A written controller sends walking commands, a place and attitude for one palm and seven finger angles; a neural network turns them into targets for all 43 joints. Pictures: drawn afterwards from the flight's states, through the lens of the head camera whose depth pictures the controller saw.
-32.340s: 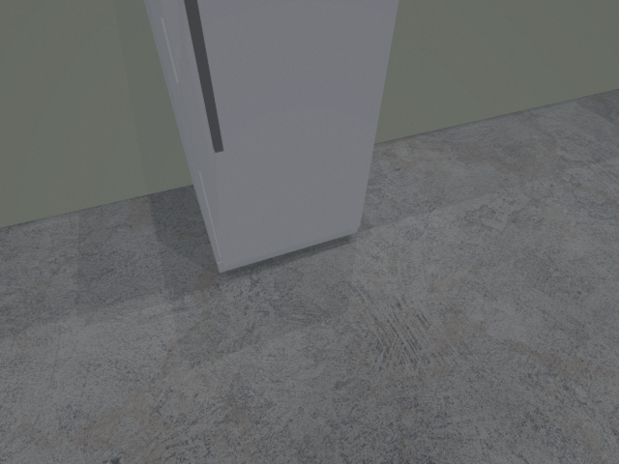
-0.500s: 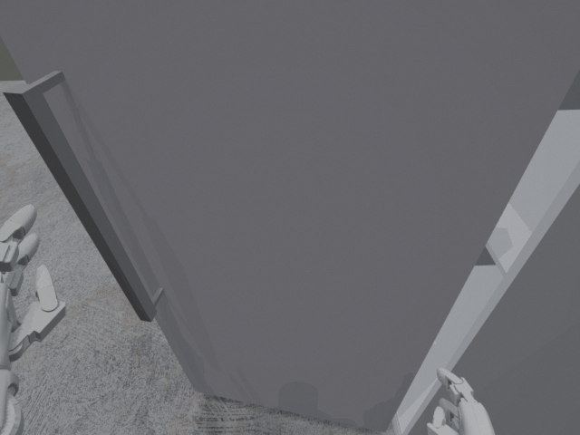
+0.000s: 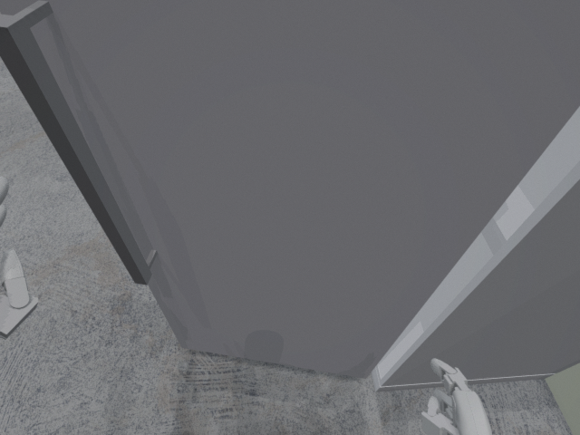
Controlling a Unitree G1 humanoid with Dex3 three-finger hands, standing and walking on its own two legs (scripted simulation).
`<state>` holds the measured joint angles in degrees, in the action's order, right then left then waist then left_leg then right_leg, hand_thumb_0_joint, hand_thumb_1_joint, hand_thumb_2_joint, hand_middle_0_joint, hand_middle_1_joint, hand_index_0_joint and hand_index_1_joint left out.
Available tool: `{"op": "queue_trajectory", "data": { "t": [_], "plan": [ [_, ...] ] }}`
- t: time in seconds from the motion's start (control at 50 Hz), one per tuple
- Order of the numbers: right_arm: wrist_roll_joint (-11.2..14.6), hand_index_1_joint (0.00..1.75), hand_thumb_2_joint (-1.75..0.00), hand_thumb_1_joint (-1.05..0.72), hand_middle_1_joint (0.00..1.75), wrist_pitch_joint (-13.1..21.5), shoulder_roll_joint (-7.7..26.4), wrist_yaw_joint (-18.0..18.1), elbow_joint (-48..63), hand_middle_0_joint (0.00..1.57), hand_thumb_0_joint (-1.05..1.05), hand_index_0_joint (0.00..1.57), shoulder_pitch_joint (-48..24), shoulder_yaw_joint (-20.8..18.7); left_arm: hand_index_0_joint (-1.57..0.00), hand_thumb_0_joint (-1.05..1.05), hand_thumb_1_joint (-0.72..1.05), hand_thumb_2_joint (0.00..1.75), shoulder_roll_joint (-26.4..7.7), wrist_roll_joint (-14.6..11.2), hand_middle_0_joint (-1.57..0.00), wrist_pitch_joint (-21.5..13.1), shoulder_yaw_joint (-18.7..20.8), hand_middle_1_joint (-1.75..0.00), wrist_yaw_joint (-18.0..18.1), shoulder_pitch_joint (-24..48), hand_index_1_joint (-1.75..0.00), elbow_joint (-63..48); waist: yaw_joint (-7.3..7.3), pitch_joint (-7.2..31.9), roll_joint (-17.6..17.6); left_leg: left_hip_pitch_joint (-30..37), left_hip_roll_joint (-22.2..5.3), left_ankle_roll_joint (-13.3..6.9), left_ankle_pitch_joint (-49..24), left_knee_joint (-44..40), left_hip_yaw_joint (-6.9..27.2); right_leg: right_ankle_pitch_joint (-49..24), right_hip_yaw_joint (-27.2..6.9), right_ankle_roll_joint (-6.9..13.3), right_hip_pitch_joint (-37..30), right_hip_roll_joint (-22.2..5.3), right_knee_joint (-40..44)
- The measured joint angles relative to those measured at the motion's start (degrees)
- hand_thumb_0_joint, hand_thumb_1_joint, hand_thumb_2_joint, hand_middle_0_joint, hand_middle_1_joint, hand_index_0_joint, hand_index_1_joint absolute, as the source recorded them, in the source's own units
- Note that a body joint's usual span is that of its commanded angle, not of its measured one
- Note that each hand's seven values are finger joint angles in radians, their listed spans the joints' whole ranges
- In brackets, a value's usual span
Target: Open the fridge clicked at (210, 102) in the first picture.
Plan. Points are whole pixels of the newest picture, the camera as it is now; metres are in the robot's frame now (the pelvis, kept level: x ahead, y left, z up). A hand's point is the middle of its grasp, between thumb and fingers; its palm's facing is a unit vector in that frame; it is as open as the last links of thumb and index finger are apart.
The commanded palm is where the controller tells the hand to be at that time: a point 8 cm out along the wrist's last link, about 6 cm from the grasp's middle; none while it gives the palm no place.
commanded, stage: step back with the hand held close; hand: left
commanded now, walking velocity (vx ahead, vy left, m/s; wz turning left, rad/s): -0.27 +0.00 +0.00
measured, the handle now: (106, 184) +0.40 +0.30 +0.11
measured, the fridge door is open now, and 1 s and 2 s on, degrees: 77 77 77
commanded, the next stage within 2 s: stop stepping back and stand still in 0.86 s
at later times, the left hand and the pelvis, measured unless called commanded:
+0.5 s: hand out of the picture +0.15 +0.28 +0.17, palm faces +0.47 -0.76 -0.46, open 7.4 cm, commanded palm +0.09 +0.31 +0.18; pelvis -0.05 +0.01 -0.01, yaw +0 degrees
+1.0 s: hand out of the picture +0.03 +0.27 +0.16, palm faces +0.44 -0.78 -0.45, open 7.4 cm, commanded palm -0.04 +0.30 +0.18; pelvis -0.17 +0.00 +0.00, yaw +3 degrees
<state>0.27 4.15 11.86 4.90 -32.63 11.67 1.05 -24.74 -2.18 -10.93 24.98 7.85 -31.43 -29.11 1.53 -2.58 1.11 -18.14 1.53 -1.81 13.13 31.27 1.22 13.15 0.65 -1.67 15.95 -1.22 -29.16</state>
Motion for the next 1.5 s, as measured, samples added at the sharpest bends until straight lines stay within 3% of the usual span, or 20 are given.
{"op": "queue_trajectory", "data": {
  "t": [0.22,0.38,0.46,0.52,0.64,0.68,0.78,0.84,0.9,0.94,1.0,1.04,1.1,1.14,1.22,1.26,1.32,1.36,1.42,1.5],
  "plan": [
    [-0.2,0.3,-0.9,-0.9,0.3,2.0,0.0,-0.7,-1.0,0.2,0.01,0.21,0.6,0.5,-0.21,0.01,0.89,0.9,2.3,0.5,-0.21,-1.9,-0.8,-0.3,1.2,1.5,-0.3,-1.6,-0.2,0.9,0.0,-5.6,-0.8,0.0,2.2,5.9,0.8,-1.2,1.2,0.1,3.5,0.7,-1.9],
    [-0.5,0.3,-0.9,-0.9,0.3,4.4,-0.7,-0.5,-1.3,0.2,0.01,0.21,2.1,-0.2,-0.21,0.01,0.89,0.9,0.0,1.9,-0.21,-3.8,1.9,-0.3,0.8,2.8,-0.3,-1.2,-1.29,0.8,-0.1,-6.6,-0.8,-0.9,-1.1,5.0,2.0,2.6,-0.8,0.5,1.7,3.0,-8.9],
    [-0.6,0.3,-0.9,-0.9,0.3,5.9,-1.2,-1.2,-1.7,0.2,0.01,0.21,1.8,0.5,-0.21,0.01,0.89,0.9,-0.1,1.4,-0.21,-5.1,3.7,-0.3,0.5,2.2,-0.3,-1.6,0.34,1.5,0.2,-8.5,-1.5,-0.5,-2.4,4.0,1.2,6.0,-1.1,0.9,-3.5,3.5,-1.2],
    [-0.7,0.3,-0.9,-0.9,0.3,5.9,-1.0,-1.4,-2.6,0.2,0.01,0.21,-1.2,0.7,-0.21,0.01,0.89,0.9,1.0,1.0,-0.21,-4.8,1.9,-0.3,0.0,4.1,-0.3,-1.7,1.1,-1.3,-1.1,-8.4,-2.9,0.3,-4.5,2.2,1.0,3.7,-1.2,0.6,-3.8,4.6,1.8],
    [-0.3,0.3,-0.9,-0.9,0.3,4.3,-1.5,-1.8,-0.6,0.2,0.01,0.21,-3.9,0.4,-0.21,0.01,0.89,0.9,-0.9,-0.2,-0.21,-3.4,0.0,-0.3,-1.7,1.8,-0.3,-3.9,0.06,-2.9,-2.0,-8.4,-3.8,1.1,-8.1,-0.1,1.1,2.6,-1.1,1.5,-1.5,5.4,-0.6],
    [0.0,0.3,-0.9,-0.9,0.3,3.7,-1.6,-1.6,-0.1,0.2,0.01,0.21,-3.7,0.0,-0.21,0.01,0.89,0.9,-1.9,-0.4,-0.21,-3.5,0.6,-0.3,-2.0,0.1,-0.3,-4.5,-0.49,-2.3,-2.4,-9.7,-3.9,1.3,-4.7,1.8,1.6,2.2,-0.5,2.1,-1.0,5.7,-0.8],
    [-0.3,0.3,-0.9,-0.9,0.3,1.1,-1.6,-1.3,-2.6,0.2,0.01,0.21,-1.4,-0.9,-0.21,0.01,0.89,0.89,-1.7,0.0,-0.22,-3.2,0.9,-0.3,-0.4,-1.2,-0.31,-4.1,-0.08,1.7,2.5,-11.6,-0.7,3.2,11.0,22.2,-0.8,1.0,-1.7,2.2,0.8,1.7,-0.6],
    [-0.7,0.3,-0.9,-0.9,0.3,0.2,-0.8,-0.6,-2.8,0.2,0.01,0.2,-0.9,-0.7,-0.21,0.01,0.89,0.89,-0.4,0.9,-0.22,-2.4,1.2,-0.3,1.1,0.9,-0.31,-2.5,-0.78,2.3,4.4,-5.4,-1.5,3.0,9.5,12.9,-2.5,-0.3,-1.7,1.4,2.4,-0.5,-0.4],
    [-0.3,0.3,-0.9,-0.9,0.3,0.3,0.9,0.0,-1.4,0.2,0.01,0.2,-1.1,-1.6,-0.21,0.01,0.89,0.9,0.2,1.1,-0.21,-1.5,0.8,-0.3,1.9,2.9,-0.31,-2.3,-2.13,1.3,3.2,0.6,-3.4,2.2,-0.3,-1.2,-3.0,0.1,-0.3,0.2,5.8,-1.0,-4.2],
    [0.1,0.3,-0.9,-0.91,0.3,0.6,-0.3,-0.3,-1.6,0.2,0.01,0.2,-2.3,-2.2,-0.21,0.01,0.89,0.9,-0.6,0.5,-0.21,-1.5,1.0,-0.3,1.5,3.7,-0.3,-1.8,-1.7,-0.8,5.2,0.2,-2.1,2.2,0.3,-0.7,-4.2,2.0,-2.0,0.3,7.8,-1.8,-8.7],
    [-0.5,0.3,-0.9,-0.91,0.3,2.5,-1.9,-1.1,-1.0,0.2,0.01,0.2,-2.1,-1.8,-0.21,0.01,0.89,0.9,-0.7,-0.1,-0.21,-1.1,1.4,-0.3,0.9,1.8,-0.3,-2.9,-1.87,-1.7,4.1,-1.1,-3.6,2.3,-1.0,-0.1,-3.6,9.8,-1.6,0.4,9.0,1.0,-16.8],
    [-0.2,0.3,-0.9,-0.91,0.3,3.7,-2.6,-2.1,-0.5,0.2,0.01,0.2,-1.1,-1.3,-0.21,0.01,0.89,0.9,-0.4,-0.2,-0.21,-1.2,1.4,-0.3,0.8,-0.2,-0.3,-4.4,-1.5,-1.5,2.9,-1.8,-4.9,2.6,-2.0,-0.1,-3.2,11.1,0.1,0.5,6.8,2.2,-15.5],
    [0.2,0.3,-0.9,-0.9,0.3,4.5,-2.7,-2.7,0.1,0.2,0.01,0.2,1.1,-0.1,-0.21,0.01,0.89,0.9,-0.5,0.0,-0.21,-1.4,1.6,-0.3,0.7,-2.2,-0.3,-5.5,-0.66,-0.3,1.5,-3.9,-5.9,2.8,-1.3,2.7,-3.1,6.7,2.1,1.2,0.1,2.1,-4.6],
    [0.2,0.3,-0.9,-0.9,0.3,3.9,-2.2,-2.5,-1.2,0.2,0.01,0.21,1.3,0.1,-0.21,0.01,0.89,0.9,0.1,0.5,-0.21,-1.5,0.8,-0.3,0.4,-0.8,-0.3,-3.9,-0.45,-0.5,-0.2,-5.7,-6.0,2.5,5.9,8.1,-1.8,1.8,3.1,2.8,-0.5,2.7,-3.3],
    [-0.1,0.3,-0.9,-0.9,0.3,1.6,-1.5,-2.1,-5.5,0.2,0.01,0.21,2.8,0.2,-0.21,0.01,0.89,0.9,2.6,0.3,-0.21,-0.3,-0.9,-0.3,0.8,2.0,-0.31,0.9,0.32,2.5,1.4,-7.6,-1.8,1.8,10.1,23.7,-2.0,0.9,1.9,3.6,-0.3,0.9,-2.1],
    [-0.6,0.3,-0.9,-0.9,0.3,1.3,-1.2,-1.6,-6.5,0.2,0.01,0.21,3.9,0.3,-0.21,0.01,0.89,0.9,3.6,0.5,-0.21,0.3,-1.3,-0.3,1.2,2.9,-0.31,3.3,-0.29,4.5,2.5,-4.3,-1.5,0.9,10.9,19.8,-3.5,0.3,1.9,3.4,0.0,-0.1,-0.9],
    [-0.8,0.3,-0.9,-0.9,0.3,2.3,0.5,-0.8,-5.4,0.2,0.01,0.21,5.4,-0.1,-0.21,0.01,0.89,0.9,4.6,0.9,-0.21,1.1,-2.3,-0.3,1.9,3.9,-0.3,4.3,-1.63,6.1,1.8,4.1,-2.7,-0.7,11.2,2.1,-3.5,3.1,3.0,3.1,2.1,0.2,-3.1],
    [-0.6,0.3,-0.9,-0.9,0.3,3.1,0.4,-0.6,-5.0,0.2,0.01,0.21,4.7,-1.0,-0.21,0.01,0.89,0.9,3.8,1.1,-0.21,1.3,-2.2,-0.3,2.1,4.8,-0.3,3.9,-2.35,4.3,2.8,4.2,-2.2,-0.1,3.4,0.9,-3.8,8.7,1.7,2.4,4.6,0.3,-10.5],
    [-0.6,0.3,-0.9,-0.9,0.3,4.3,-0.9,-1.3,-5.0,0.2,0.01,0.2,5.0,-1.4,-0.2,0.01,0.89,0.9,2.1,1.5,-0.21,0.9,-1.5,-0.3,1.6,3.1,-0.3,3.8,-3.81,4.3,3.5,4.5,-2.1,-0.2,3.0,1.0,-3.7,11.7,0.7,1.8,7.3,1.8,-22.8],
    [-0.7,0.3,-0.9,-0.9,0.3,4.6,-1.1,-2.0,-4.6,0.2,0.01,0.2,7.1,-0.7,-0.21,0.01,0.89,0.9,0.9,1.7,-0.21,-0.1,-0.9,-0.3,1.1,0.3,-0.3,2.3,-3.83,5.5,1.4,3.9,-3.4,0.5,2.8,0.5,-2.3,11.5,3.8,2.3,0.8,2.4,-9.5]
  ]
}}
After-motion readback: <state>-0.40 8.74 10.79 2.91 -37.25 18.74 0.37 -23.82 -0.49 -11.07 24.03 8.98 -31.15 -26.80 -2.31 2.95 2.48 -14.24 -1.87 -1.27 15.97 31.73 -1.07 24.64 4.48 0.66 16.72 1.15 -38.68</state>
